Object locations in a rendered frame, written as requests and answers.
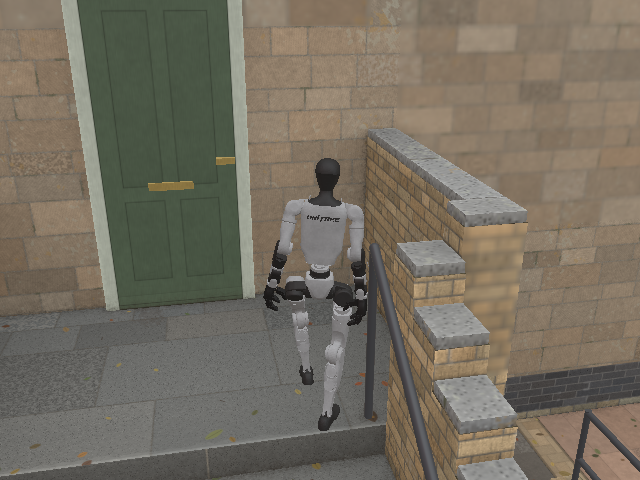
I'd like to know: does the right robot forearm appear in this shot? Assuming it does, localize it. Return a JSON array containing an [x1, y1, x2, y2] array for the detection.
[[351, 248, 367, 300]]

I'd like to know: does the robot right foot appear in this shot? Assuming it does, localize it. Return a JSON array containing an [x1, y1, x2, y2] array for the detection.
[[318, 404, 340, 431]]

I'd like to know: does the left robot shin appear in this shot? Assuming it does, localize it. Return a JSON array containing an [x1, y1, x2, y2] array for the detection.
[[292, 313, 311, 373]]

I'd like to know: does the robot left hand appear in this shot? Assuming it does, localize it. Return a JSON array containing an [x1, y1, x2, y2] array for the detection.
[[263, 285, 287, 311]]

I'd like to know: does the left robot forearm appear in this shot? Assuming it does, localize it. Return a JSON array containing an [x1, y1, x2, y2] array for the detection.
[[267, 240, 287, 288]]

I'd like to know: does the robot left upper arm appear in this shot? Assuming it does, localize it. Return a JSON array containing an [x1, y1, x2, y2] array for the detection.
[[277, 199, 305, 255]]

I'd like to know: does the robot right upper arm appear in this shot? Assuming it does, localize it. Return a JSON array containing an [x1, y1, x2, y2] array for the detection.
[[346, 203, 364, 262]]

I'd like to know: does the robot right hand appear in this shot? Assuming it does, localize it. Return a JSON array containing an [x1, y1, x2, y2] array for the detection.
[[343, 297, 367, 326]]

